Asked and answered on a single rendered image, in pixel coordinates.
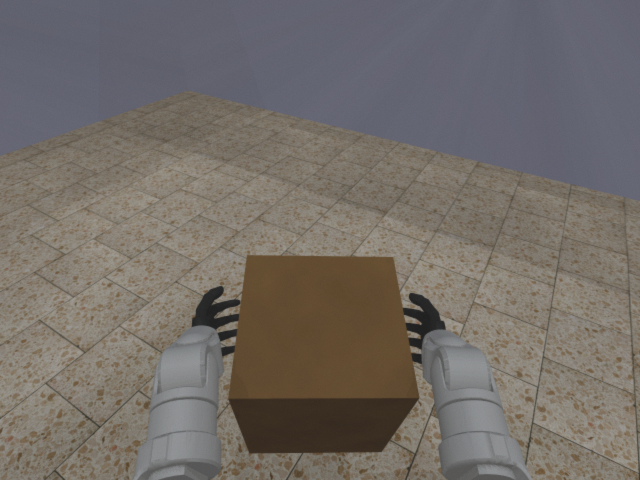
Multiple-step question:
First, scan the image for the robot left forearm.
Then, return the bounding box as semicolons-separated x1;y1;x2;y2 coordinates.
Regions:
133;325;224;480

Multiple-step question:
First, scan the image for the robot right forearm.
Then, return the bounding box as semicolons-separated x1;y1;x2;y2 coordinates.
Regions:
421;329;533;480

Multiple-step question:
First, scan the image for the robot right hand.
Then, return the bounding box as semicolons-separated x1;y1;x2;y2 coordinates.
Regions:
403;293;446;364

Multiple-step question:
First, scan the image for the robot left hand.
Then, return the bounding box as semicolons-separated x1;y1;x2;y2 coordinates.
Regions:
192;286;240;356

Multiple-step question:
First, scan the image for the carton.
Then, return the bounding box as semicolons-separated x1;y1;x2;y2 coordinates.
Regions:
228;255;419;453

